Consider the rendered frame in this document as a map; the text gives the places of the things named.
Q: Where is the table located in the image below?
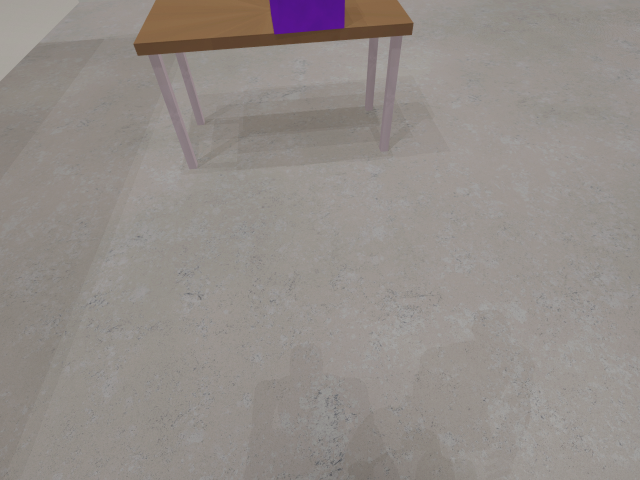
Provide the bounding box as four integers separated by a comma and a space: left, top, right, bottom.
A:
133, 0, 414, 169

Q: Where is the carton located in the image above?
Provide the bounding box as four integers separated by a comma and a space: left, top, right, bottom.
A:
270, 0, 345, 34

